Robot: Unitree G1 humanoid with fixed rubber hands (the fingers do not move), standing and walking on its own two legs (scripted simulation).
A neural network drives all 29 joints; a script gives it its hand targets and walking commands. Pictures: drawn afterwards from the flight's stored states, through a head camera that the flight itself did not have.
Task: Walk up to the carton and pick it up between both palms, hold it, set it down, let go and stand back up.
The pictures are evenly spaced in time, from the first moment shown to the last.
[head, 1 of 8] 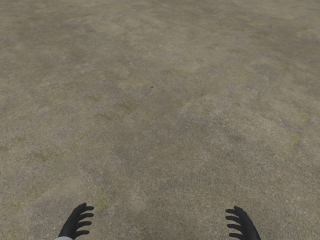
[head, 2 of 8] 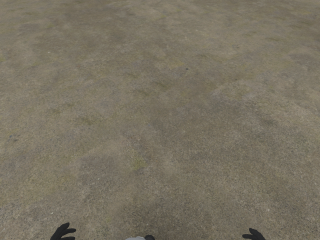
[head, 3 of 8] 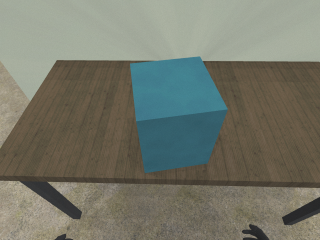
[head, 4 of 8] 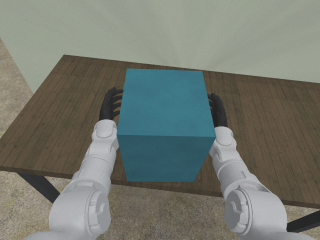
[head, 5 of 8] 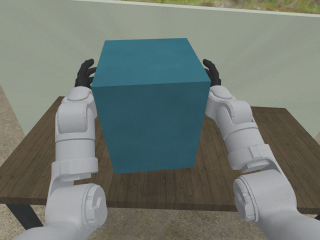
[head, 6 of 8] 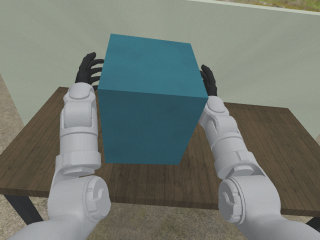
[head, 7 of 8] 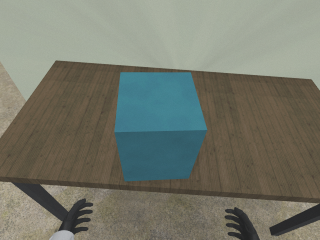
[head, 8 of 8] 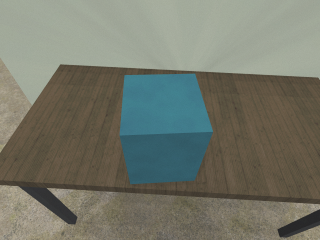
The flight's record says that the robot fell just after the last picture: no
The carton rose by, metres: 0.21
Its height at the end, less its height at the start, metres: +0.00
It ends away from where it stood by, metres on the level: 0.04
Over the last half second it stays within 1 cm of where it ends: yes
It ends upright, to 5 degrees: yes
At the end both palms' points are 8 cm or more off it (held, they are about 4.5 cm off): yes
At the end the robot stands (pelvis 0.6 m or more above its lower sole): yes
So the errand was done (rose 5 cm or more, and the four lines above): yes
